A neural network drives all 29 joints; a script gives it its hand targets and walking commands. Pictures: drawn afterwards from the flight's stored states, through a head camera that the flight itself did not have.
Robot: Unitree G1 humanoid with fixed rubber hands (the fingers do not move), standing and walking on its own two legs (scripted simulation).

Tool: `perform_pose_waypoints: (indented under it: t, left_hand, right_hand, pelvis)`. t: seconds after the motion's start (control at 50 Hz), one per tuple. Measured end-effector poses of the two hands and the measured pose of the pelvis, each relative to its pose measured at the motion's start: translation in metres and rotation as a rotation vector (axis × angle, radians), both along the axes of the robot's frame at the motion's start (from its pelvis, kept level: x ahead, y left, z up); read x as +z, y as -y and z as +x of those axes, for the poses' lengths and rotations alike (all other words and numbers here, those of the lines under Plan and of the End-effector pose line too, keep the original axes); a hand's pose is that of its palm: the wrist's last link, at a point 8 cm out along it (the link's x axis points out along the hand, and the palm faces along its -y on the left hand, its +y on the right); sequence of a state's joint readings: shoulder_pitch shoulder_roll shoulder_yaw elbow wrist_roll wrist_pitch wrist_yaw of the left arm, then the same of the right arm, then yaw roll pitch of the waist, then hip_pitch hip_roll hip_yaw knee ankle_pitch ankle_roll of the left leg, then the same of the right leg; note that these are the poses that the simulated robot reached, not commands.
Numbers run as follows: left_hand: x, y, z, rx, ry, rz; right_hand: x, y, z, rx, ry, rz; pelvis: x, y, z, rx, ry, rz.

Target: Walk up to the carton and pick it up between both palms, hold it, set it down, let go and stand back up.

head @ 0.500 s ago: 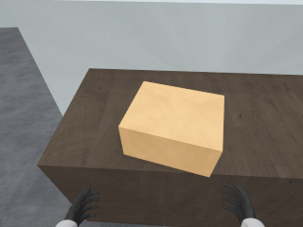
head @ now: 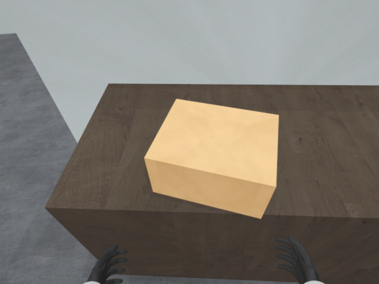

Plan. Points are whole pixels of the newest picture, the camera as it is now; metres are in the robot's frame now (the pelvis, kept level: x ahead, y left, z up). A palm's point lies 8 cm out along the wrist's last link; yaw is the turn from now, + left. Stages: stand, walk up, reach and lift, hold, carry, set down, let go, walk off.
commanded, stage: stand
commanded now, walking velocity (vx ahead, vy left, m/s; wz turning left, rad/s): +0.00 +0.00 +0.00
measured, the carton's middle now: (215, 153) +0.46 -0.02 -0.01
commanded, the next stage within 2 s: none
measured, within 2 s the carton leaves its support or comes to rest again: neither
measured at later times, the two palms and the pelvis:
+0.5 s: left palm out of the picture +0.10 +0.27 -0.09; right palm out of the picture +0.17 -0.26 -0.07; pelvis +0.00 +0.00 +0.00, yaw +0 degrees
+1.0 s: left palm out of the picture +0.08 +0.28 -0.10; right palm out of the picture +0.15 -0.26 -0.08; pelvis -0.01 +0.00 +0.00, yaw +0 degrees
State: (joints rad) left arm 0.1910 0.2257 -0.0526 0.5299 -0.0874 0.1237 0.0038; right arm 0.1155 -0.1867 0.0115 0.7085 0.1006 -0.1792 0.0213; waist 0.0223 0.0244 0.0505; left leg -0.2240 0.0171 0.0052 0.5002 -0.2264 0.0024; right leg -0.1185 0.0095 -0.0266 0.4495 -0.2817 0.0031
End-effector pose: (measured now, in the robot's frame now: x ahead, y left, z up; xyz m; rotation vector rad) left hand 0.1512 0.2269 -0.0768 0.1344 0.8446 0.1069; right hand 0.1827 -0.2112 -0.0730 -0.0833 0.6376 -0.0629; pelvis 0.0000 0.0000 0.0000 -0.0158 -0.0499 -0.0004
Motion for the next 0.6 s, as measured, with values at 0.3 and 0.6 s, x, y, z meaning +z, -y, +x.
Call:
perform_pose_waypoints:
  t: [0.3, 0.6]
  left_hand:
    - [-0.008, -0.045, -0.046, 0.001, -0.058, 0.135]
    - [-0.015, -0.047, -0.056, -0.002, -0.109, 0.136]
  right_hand:
    - [0.001, 0.041, -0.011, -0.003, -0.117, -0.127]
    - [-0.003, 0.048, -0.02, -0.021, -0.153, -0.134]
  pelvis:
    - [0.0, 0.0, 0.0, 0.0, 0.001, 0.0]
    - [0.0, 0.0, 0.0, 0.0, 0.001, 0.0]
